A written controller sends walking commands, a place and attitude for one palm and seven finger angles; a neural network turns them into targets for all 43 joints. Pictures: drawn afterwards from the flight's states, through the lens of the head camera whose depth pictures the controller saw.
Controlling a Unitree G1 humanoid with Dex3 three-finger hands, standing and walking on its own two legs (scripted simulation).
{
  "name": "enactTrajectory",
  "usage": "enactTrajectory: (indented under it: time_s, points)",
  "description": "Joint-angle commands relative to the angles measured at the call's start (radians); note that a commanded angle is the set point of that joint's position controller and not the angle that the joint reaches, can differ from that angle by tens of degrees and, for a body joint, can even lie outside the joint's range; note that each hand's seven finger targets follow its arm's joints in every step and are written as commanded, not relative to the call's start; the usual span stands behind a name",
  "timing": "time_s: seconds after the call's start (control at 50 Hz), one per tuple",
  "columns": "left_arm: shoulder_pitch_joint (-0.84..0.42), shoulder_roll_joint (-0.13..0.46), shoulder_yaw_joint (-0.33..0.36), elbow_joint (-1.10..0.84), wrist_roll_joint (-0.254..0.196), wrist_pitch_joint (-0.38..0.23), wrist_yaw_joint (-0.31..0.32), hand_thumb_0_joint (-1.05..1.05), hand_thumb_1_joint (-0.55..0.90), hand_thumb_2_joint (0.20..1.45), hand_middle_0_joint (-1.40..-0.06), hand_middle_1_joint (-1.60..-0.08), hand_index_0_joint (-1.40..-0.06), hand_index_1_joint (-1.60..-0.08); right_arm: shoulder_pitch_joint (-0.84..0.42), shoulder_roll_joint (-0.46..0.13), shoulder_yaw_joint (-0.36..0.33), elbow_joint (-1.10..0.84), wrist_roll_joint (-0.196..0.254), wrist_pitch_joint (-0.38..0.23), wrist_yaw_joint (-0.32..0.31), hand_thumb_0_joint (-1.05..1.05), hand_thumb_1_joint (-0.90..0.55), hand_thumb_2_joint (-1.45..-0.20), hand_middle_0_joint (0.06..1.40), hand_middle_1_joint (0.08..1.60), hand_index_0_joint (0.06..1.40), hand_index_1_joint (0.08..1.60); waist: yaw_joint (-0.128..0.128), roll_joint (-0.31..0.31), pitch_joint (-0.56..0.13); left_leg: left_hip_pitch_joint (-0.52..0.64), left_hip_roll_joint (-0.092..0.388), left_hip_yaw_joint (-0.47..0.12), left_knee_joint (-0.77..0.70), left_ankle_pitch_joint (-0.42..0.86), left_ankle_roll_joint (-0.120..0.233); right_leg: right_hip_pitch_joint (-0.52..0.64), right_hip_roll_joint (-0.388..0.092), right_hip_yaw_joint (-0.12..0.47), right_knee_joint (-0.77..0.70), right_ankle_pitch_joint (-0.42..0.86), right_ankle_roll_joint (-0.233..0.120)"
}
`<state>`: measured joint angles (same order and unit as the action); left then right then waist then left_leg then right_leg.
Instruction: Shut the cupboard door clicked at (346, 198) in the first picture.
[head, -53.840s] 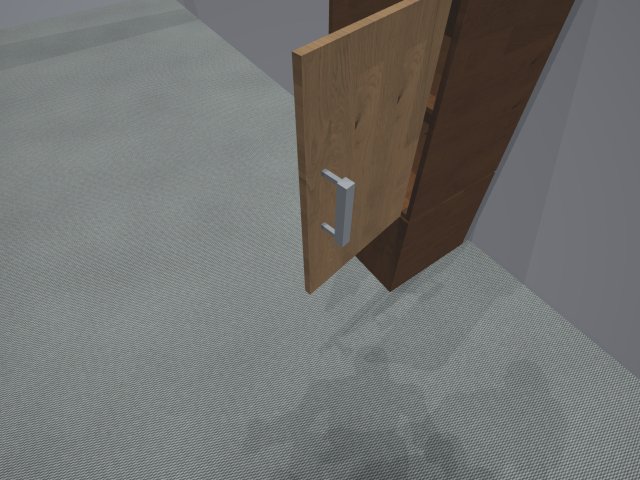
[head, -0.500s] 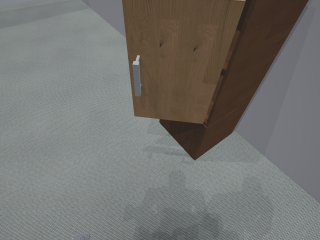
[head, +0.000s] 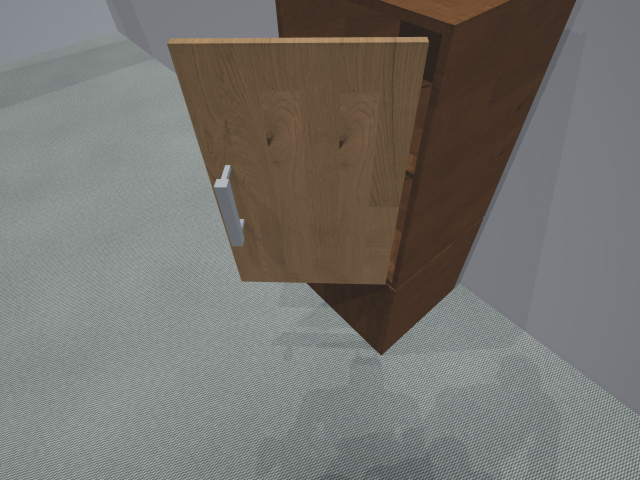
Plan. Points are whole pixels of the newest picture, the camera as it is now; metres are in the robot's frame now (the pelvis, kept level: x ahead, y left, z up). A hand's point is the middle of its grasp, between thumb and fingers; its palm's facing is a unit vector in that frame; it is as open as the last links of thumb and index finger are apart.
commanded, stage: take the last steps up to it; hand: left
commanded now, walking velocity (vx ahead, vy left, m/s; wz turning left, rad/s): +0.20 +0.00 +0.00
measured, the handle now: (232, 207) +0.60 +0.20 -0.05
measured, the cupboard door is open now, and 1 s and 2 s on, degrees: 47 47 47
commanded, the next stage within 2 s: come to a stop and stand still in 0.16 s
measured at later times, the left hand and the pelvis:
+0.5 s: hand out of the picture +0.14 +0.18 -0.18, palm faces +0.07 -0.98 -0.16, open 7.3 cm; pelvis +0.13 +0.02 +0.00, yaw +0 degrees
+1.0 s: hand (220, 473) +0.17 +0.16 -0.16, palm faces +0.09 -0.97 -0.23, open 7.3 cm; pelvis +0.12 -0.02 +0.00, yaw +1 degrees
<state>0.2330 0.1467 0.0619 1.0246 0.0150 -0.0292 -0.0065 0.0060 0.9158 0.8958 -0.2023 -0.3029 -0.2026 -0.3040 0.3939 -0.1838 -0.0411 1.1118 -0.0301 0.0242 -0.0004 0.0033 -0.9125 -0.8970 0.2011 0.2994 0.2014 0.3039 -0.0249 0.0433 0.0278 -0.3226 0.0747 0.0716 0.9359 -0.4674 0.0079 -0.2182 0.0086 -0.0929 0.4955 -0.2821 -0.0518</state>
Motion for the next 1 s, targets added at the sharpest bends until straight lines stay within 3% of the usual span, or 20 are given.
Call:
enactTrajectory:
  time_s: [0.0, 0.06, 0.16, 0.22, 0.24, 0.28, 0.36, 0.44, 0.52, 0.6, 0.62, 0.64, 0.66, 0.68, 0.7, 0.72, 0.78, 0.88, 0.94, 0.98]
  points:
    - [0.09, 0.102, 0.007, -0.003, 0.006, -0.02, 0.023, 0.0, 0.9, 0.9, -0.2, -0.3, -0.2, -0.3, -0.057, -0.026, -0.009, -0.095, 0.004, -0.039, -0.001, 0.0, -0.9, -0.9, 0.2, 0.3, 0.2, 0.3, 0.015, -0.141, 0.088, -0.241, 0.04, -0.025, 0.078, 0.106, -0.011, 0.065, -0.27, 0.235, -0.32, 0.093, -0.141]
    - [0.124, 0.105, 0.002, 0.02, 0.008, -0.037, 0.024, 0.0, 0.9, 0.9, -0.2, -0.3, -0.2, -0.3, -0.059, 0.01, 0.0, -0.101, 0.008, -0.039, 0.004, 0.0, -0.9, -0.9, 0.2, 0.3, 0.2, 0.3, 0.006, -0.116, 0.048, -0.205, 0.019, 0.006, -0.05, 0.148, -0.021, 0.113, -0.248, 0.157, -0.278, 0.368, -0.139]
    - [0.15, 0.118, 0.0, 0.052, 0.009, -0.039, 0.026, 0.0, 0.9, 0.9, -0.2, -0.3, -0.2, -0.3, -0.144, 0.001, 0.002, -0.131, 0.014, -0.051, 0.007, 0.0, -0.9, -0.9, 0.2, 0.3, 0.2, 0.3, 0.021, -0.133, 0.057, -0.14, -0.004, 0.026, -0.238, 0.201, -0.009, 0.146, -0.248, 0.141, -0.222, 0.475, -0.126]
    - [0.133, 0.104, -0.002, 0.065, 0.001, -0.032, 0.03, 0.0, 0.9, 0.9, -0.2, -0.3, -0.2, -0.3, -0.054, -0.024, 0.002, -0.096, 0.009, -0.069, -0.003, 0.0, -0.9, -0.9, 0.2, 0.3, 0.2, 0.3, -0.03, -0.098, 0.017, 0.11, -0.04, 0.038, -0.418, 0.352, 0.003, 0.064, -0.194, 0.094, -0.074, 0.472, -0.076]
    - [0.15, 0.081, -0.008, 0.063, 0.002, -0.026, 0.03, 0.0, 0.9, 0.9, -0.2, -0.3, -0.2, -0.3, 0.034, -0.076, -0.009, -0.069, 0.006, -0.078, -0.01, 0.0, -0.9, -0.9, 0.2, 0.3, 0.2, 0.3, -0.056, 0.013, -0.029, 0.265, 0.02, -0.056, -0.452, 0.519, 0.028, -0.027, -0.133, 0.059, 0.085, 0.367, -0.036]
    - [0.205, 0.029, -0.029, 0.055, -0.018, -0.015, 0.041, 0.0, 0.9, 0.9, -0.2, -0.3, -0.2, -0.3, 0.098, -0.153, -0.01, -0.056, 0.003, -0.068, -0.037, 0.0, -0.9, -0.9, 0.2, 0.3, 0.2, 0.3, -0.043, 0.214, -0.147, 0.41, 0.336, -0.359, -0.532, 1.048, 0.21, -0.168, -0.007, 0.022, 0.403, -0.337, 0.041]
    - [0.149, 0.05, -0.022, 0.064, -0.004, 0.035, 0.045, 0.0, 0.9, 0.9, -0.2, -0.3, -0.2, -0.3, -0.135, -0.096, 0.019, -0.106, 0.012, -0.043, -0.061, 0.0, -0.9, -0.9, 0.2, 0.3, 0.2, 0.3, 0.021, 0.114, 0.016, 0.112, 0.266, -0.235, -0.599, 0.931, 0.184, -0.083, -0.081, 0.103, 0.315, -0.274, 0.064]
    - [0.166, 0.067, 0.0, 0.027, 0.005, 0.066, 0.039, 0.0, 0.9, 0.9, -0.2, -0.3, -0.2, -0.3, -0.178, -0.15, -0.02, -0.129, 0.012, -0.019, -0.063, 0.0, -0.9, -0.9, 0.2, 0.3, 0.2, 0.3, 0.031, 0.025, -0.053, 0.132, 0.273, -0.198, -0.573, 0.823, 0.191, -0.088, -0.044, 0.069, 0.291, -0.166, 0.057]
    - [0.125, 0.064, 0.02, -0.028, 0.011, 0.079, 0.034, 0.0, 0.9, 0.9, -0.2, -0.3, -0.2, -0.3, -0.22, -0.174, -0.039, -0.156, -0.001, -0.002, -0.057, 0.0, -0.9, -0.9, 0.2, 0.3, 0.2, 0.3, 0.031, 0.085, -0.081, 0.082, 0.285, -0.18, -0.579, 0.713, 0.194, -0.109, -0.031, 0.077, 0.383, -0.182, 0.054]
    - [0.168, 0.073, 0.018, -0.039, 0.013, 0.062, 0.032, 0.0, 0.9, 0.9, -0.2, -0.3, -0.2, -0.3, -0.277, -0.162, -0.042, -0.175, 0.005, 0.008, -0.041, 0.0, -0.9, -0.9, 0.2, 0.3, 0.2, 0.3, 0.072, 0.084, -0.087, 0.03, 0.187, -0.107, -0.485, 0.51, 0.115, 0.014, -0.026, 0.04, 0.103, 0.051, 0.056]
    - [0.17, 0.102, 0.018, -0.044, 0.017, 0.052, 0.035, 0.0, 0.9, 0.9, -0.2, -0.3, -0.2, -0.3, -0.262, -0.137, -0.042, -0.176, 0.013, 0.011, -0.034, 0.0, -0.9, -0.9, 0.2, 0.3, 0.2, 0.3, 0.07, 0.016, -0.09, 0.006, 0.121, -0.077, -0.418, 0.376, 0.071, 0.045, -0.055, 0.089, -0.02, 0.144, 0.049]
    - [0.14, 0.173, 0.024, -0.059, 0.027, 0.038, 0.04, 0.0, 0.9, 0.9, -0.2, -0.3, -0.2, -0.3, -0.231, -0.078, -0.035, -0.184, 0.022, 0.015, -0.026, 0.0, -0.9, -0.9, 0.2, 0.3, 0.2, 0.3, 0.053, -0.195, -0.054, -0.063, 0.001, -0.012, -0.293, 0.143, 0.008, 0.02, -0.202, 0.313, -0.145, 0.214, -0.005]
    - [0.078, 0.229, 0.025, -0.074, 0.025, 0.03, 0.037, 0.0, 0.9, 0.9, -0.2, -0.3, -0.2, -0.3, -0.225, -0.053, -0.03, -0.192, 0.024, 0.024, -0.018, 0.0, -0.9, -0.9, 0.2, 0.3, 0.2, 0.3, 0.04, -0.3, -0.023, -0.06, -0.067, -0.008, -0.154, -0.071, -0.019, -0.08, -0.364, 0.431, -0.232, 0.269, -0.102]
    - [0.039, 0.243, 0.018, -0.088, 0.022, 0.031, 0.034, 0.0, 0.9, 0.9, -0.2, -0.3, -0.2, -0.3, -0.217, -0.067, -0.034, -0.181, 0.02, 0.036, -0.013, 0.0, -0.9, -0.9, 0.2, 0.3, 0.2, 0.3, 0.041, -0.22, -0.019, -0.012, -0.058, -0.061, -0.033, -0.121, -0.015, -0.166, -0.394, 0.417, -0.264, 0.129, -0.159]
    - [-0.012, 0.236, 0.015, -0.105, 0.025, 0.038, 0.034, 0.0, 0.9, 0.9, -0.2, -0.3, -0.2, -0.3, -0.236, -0.048, -0.034, -0.192, 0.016, 0.039, -0.007, 0.0, -0.9, -0.9, 0.2, 0.3, 0.2, 0.3, 0.023, -0.136, 0.027, -0.039, -0.066, -0.083, 0.013, -0.079, -0.01, -0.19, -0.345, 0.366, -0.25, 0.134, -0.149]
    - [-0.019, 0.221, 0.02, -0.096, 0.024, 0.031, 0.037, 0.0, 0.9, 0.9, -0.2, -0.3, -0.2, -0.3, -0.232, -0.059, -0.031, -0.18, 0.012, 0.037, -0.011, 0.0, -0.9, -0.9, 0.2, 0.3, 0.2, 0.3, 0.022, -0.241, 0.012, -0.11, -0.064, -0.091, 0.047, -0.058, -0.013, -0.105, -0.323, 0.396, -0.214, 0.246, -0.143]
    - [0.008, 0.213, 0.016, -0.084, 0.014, 0.024, 0.043, 0.0, 0.9, 0.9, -0.2, -0.3, -0.2, -0.3, -0.2, -0.095, -0.032, -0.16, 0.018, 0.027, -0.008, 0.0, -0.9, -0.9, 0.2, 0.3, 0.2, 0.3, 0.035, -0.207, -0.029, -0.144, -0.058, -0.096, 0.071, 0.006, -0.037, 0.045, -0.313, 0.315, -0.145, 0.498, -0.134]
    - [0.093, 0.237, 0.034, -0.055, 0.016, 0.024, 0.057, 0.0, 0.9, 0.9, -0.2, -0.3, -0.2, -0.3, -0.233, -0.084, -0.02, -0.18, 0.02, 0.017, -0.012, 0.0, -0.9, -0.9, 0.2, 0.3, 0.2, 0.3, 0.089, -0.176, -0.095, -0.177, -0.066, -0.084, -0.07, -0.032, -0.058, 0.264, -0.349, 0.317, -0.084, 0.739, -0.151]
    - [0.08, 0.235, 0.038, -0.047, 0.019, 0.031, 0.057, 0.0, 0.9, 0.9, -0.2, -0.3, -0.2, -0.3, -0.224, -0.074, -0.017, -0.18, 0.026, 0.013, -0.015, 0.0, -0.9, -0.9, 0.2, 0.3, 0.2, 0.3, 0.089, -0.221, -0.097, -0.103, -0.071, -0.063, -0.207, -0.018, -0.054, 0.234, -0.337, 0.299, -0.072, 0.724, -0.144]
    - [0.037, 0.234, 0.035, -0.053, 0.017, 0.036, 0.055, 0.0, 0.9, 0.9, -0.2, -0.3, -0.2, -0.3, -0.16, -0.065, -0.014, -0.162, 0.026, 0.01, -0.017, 0.0, -0.9, -0.9, 0.2, 0.3, 0.2, 0.3, 0.052, -0.232, -0.092, 0.008, -0.075, -0.046, -0.37, 0.085, -0.049, 0.155, -0.303, 0.264, -0.055, 0.623, -0.104]
